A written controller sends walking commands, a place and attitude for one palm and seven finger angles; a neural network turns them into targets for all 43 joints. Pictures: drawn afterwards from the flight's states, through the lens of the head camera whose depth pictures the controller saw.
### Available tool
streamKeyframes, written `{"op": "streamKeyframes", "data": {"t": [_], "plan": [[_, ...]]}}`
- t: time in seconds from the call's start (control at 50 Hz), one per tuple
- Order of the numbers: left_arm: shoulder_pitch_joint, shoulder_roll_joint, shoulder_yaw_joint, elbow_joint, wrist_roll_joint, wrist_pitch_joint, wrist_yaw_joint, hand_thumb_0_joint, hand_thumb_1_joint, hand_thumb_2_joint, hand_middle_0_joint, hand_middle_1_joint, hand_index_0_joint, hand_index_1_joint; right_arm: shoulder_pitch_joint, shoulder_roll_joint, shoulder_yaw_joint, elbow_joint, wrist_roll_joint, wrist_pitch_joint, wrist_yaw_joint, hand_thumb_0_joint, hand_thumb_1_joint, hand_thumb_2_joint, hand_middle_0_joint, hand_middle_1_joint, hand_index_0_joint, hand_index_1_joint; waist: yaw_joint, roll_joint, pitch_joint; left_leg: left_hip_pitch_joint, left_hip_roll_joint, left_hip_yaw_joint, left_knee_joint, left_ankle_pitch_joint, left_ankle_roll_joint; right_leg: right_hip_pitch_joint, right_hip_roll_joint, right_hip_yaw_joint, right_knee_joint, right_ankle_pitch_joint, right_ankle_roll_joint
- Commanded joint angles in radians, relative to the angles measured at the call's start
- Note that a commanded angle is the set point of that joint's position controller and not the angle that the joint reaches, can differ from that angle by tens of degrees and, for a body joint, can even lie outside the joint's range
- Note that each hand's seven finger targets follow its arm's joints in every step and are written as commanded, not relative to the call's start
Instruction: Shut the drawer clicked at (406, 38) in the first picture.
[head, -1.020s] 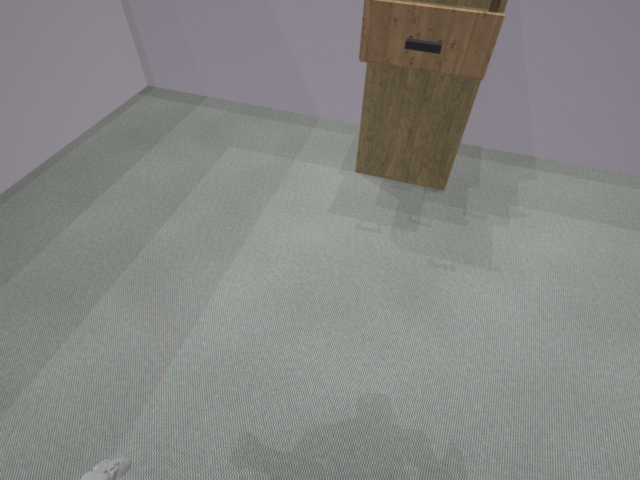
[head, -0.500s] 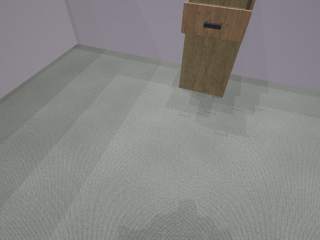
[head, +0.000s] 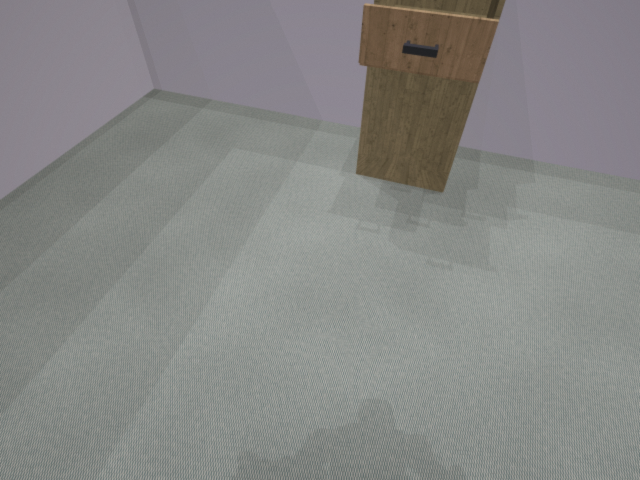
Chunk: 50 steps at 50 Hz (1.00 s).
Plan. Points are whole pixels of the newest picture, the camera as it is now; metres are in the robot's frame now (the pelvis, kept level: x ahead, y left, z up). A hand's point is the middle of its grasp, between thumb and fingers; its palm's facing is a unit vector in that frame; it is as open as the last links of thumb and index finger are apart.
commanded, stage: stand and wait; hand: left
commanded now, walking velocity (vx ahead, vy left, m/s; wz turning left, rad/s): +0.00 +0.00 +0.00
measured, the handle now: (421, 47) +1.33 -0.24 +0.01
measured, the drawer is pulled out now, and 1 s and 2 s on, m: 0.29 0.29 0.29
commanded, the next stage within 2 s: look at it before walking up in 0.06 s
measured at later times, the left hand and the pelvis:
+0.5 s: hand out of the picture +0.08 +0.25 -0.16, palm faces -0.02 -0.94 -0.33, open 7.4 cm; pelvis +0.01 +0.00 +0.00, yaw +0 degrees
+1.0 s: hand out of the picture +0.08 +0.20 -0.17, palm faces -0.10 -0.96 -0.25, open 7.4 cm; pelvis +0.05 -0.02 -0.01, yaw -7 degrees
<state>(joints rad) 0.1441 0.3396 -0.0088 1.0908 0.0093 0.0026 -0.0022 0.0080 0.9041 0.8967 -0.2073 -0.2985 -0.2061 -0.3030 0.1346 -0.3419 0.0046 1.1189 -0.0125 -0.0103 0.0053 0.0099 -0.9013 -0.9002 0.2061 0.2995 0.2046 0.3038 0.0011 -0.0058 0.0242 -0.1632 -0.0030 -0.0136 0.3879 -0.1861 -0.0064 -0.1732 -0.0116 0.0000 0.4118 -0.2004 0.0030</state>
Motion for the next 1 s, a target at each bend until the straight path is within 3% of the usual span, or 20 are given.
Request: {"op": "streamKeyframes", "data": {"t": [0.0, 0.12, 0.38, 0.54, 0.7, 0.74, 0.76, 0.82, 0.86, 0.88, 0.92, 0.96, 0.98], "plan": [[-0.053, 0.210, 0.045, -0.069, 0.003, -0.026, 0.011, 0.000, 0.900, 0.900, -0.200, -0.300, -0.200, -0.300, -0.053, -0.203, -0.042, -0.065, 0.003, -0.022, -0.014, 0.000, -0.900, -0.900, 0.200, 0.300, 0.200, 0.300, 0.001, -0.008, -0.016, -0.019, 0.108, -0.102, -0.077, 0.010, 0.035, -0.016, -0.107, 0.116, -0.107, -0.040, -0.033], [-0.049, 0.208, 0.044, -0.068, 0.002, -0.029, 0.012, 0.000, 0.900, 0.900, -0.200, -0.300, -0.200, -0.300, -0.052, -0.203, -0.042, -0.065, 0.003, -0.024, -0.014, 0.000, -0.900, -0.900, 0.200, 0.300, 0.200, 0.300, -0.002, -0.001, -0.050, 0.005, 0.113, -0.098, -0.068, 0.057, 0.033, 0.004, -0.107, 0.115, -0.098, 0.019, -0.035], [-0.054, 0.209, 0.044, -0.063, 0.004, -0.026, 0.011, 0.000, 0.900, 0.900, -0.200, -0.300, -0.200, -0.300, -0.063, -0.205, -0.040, -0.066, 0.005, -0.022, -0.015, 0.000, -0.900, -0.900, 0.200, 0.300, 0.200, 0.300, 0.002, 0.008, -0.023, -0.005, 0.117, -0.102, -0.086, 0.048, 0.034, 0.009, -0.105, 0.104, -0.104, 0.021, -0.030], [-0.052, 0.211, 0.043, -0.065, 0.002, -0.031, 0.011, 0.000, 0.900, 0.900, -0.200, -0.300, -0.200, -0.300, -0.067, -0.207, -0.040, -0.067, 0.005, -0.026, -0.016, 0.000, -0.900, -0.900, 0.200, 0.300, 0.200, 0.300, 0.001, 0.002, -0.070, 0.033, 0.120, -0.096, -0.072, 0.128, 0.034, 0.038, -0.110, 0.098, -0.091, 0.111, -0.031], [-0.055, 0.212, 0.043, -0.062, 0.002, -0.029, 0.012, 0.000, 0.900, 0.900, -0.200, -0.300, -0.200, -0.300, -0.076, -0.209, -0.039, -0.066, 0.006, -0.025, -0.017, 0.000, -0.900, -0.900, 0.200, 0.300, 0.200, 0.300, 0.002, 0.009, -0.063, 0.039, 0.122, -0.092, -0.079, 0.142, 0.032, 0.044, -0.109, 0.092, -0.089, 0.128, -0.028], [0.008, 0.096, 0.022, -0.037, 0.002, -0.008, 0.015, 0.000, 0.900, 0.900, -0.200, -0.300, -0.200, -0.300, -0.016, -0.095, -0.014, -0.042, -0.003, -0.011, -0.015, 0.000, -0.900, -0.900, 0.200, 0.300, 0.200, 0.300, 0.001, 0.012, -0.073, 0.054, 0.121, -0.058, -0.057, 0.042, 0.014, 0.027, -0.094, 0.099, -0.074, 0.026, -0.018], [0.031, 0.086, 0.022, -0.035, 0.005, 0.002, 0.011, 0.000, 0.900, 0.900, -0.200, -0.300, -0.200, -0.300, 0.013, -0.084, -0.014, -0.041, -0.005, -0.003, -0.014, 0.000, -0.900, -0.900, 0.200, 0.300, 0.200, 0.300, 0.002, 0.006, -0.056, 0.047, 0.123, -0.052, -0.049, -0.076, 0.016, -0.008, -0.080, 0.103, -0.065, -0.095, -0.020], [0.042, 0.090, 0.039, -0.068, 0.014, 0.017, -0.010, 0.000, 0.900, 0.900, -0.200, -0.300, -0.200, -0.300, 0.035, -0.120, -0.036, -0.062, -0.013, 0.007, -0.013, 0.000, -0.900, -0.900, 0.200, 0.300, 0.200, 0.300, -0.003, 0.052, 0.071, -0.031, 0.155, -0.094, -0.108, -0.405, 0.044, -0.150, -0.026, 0.101, -0.006, -0.309, -0.031], [0.065, 0.074, 0.049, -0.097, 0.014, 0.015, -0.021, 0.000, 0.900, 0.900, -0.200, -0.300, -0.200, -0.300, 0.067, -0.160, -0.057, -0.079, -0.012, 0.006, -0.015, 0.000, -0.900, -0.900, 0.200, 0.300, 0.200, 0.300, -0.010, 0.133, 0.104, -0.020, 0.242, -0.188, -0.169, -0.530, 0.097, -0.241, 0.026, 0.036, 0.155, -0.299, -0.025], [0.063, 0.051, 0.053, -0.112, 0.015, 0.012, -0.025, 0.000, 0.900, 0.900, -0.200, -0.300, -0.200, -0.300, 0.081, -0.172, -0.070, -0.088, -0.009, -0.001, -0.017, 0.000, -0.900, -0.900, 0.200, 0.300, 0.200, 0.300, -0.016, 0.175, 0.115, -0.023, 0.309, -0.240, -0.204, -0.529, 0.137, -0.265, 0.035, -0.016, 0.277, -0.244, -0.018], [0.036, 0.025, 0.060, -0.148, 0.016, 0.004, -0.032, 0.000, 0.900, 0.900, -0.200, -0.300, -0.200, -0.300, 0.106, -0.161, -0.080, -0.096, -0.011, -0.017, -0.019, 0.000, -0.900, -0.900, 0.200, 0.300, 0.200, 0.300, -0.026, 0.170, 0.111, 0.045, 0.358, -0.234, -0.205, -0.366, 0.181, -0.346, -0.013, -0.007, 0.378, -0.285, -0.013], [0.061, 0.005, 0.066, -0.157, 0.013, -0.009, -0.038, 0.000, 0.900, 0.900, -0.200, -0.300, -0.200, -0.300, 0.099, -0.136, -0.082, -0.106, -0.011, -0.026, -0.021, 0.000, -0.900, -0.900, 0.200, 0.300, 0.200, 0.300, -0.009, 0.152, 0.077, 0.048, 0.348, -0.143, -0.132, -0.206, 0.162, -0.287, -0.042, -0.018, 0.313, -0.284, -0.014], [0.119, -0.014, 0.070, -0.142, 0.013, -0.015, -0.040, 0.000, 0.900, 0.900, -0.200, -0.300, -0.200, -0.300, 0.076, -0.119, -0.080, -0.109, -0.012, -0.026, -0.022, 0.000, -0.900, -0.900, 0.200, 0.300, 0.200, 0.300, 0.022, 0.125, 0.055, 0.000, 0.319, -0.067, -0.048, -0.129, 0.131, -0.168, -0.037, -0.041, 0.222, -0.237, -0.014]]}}
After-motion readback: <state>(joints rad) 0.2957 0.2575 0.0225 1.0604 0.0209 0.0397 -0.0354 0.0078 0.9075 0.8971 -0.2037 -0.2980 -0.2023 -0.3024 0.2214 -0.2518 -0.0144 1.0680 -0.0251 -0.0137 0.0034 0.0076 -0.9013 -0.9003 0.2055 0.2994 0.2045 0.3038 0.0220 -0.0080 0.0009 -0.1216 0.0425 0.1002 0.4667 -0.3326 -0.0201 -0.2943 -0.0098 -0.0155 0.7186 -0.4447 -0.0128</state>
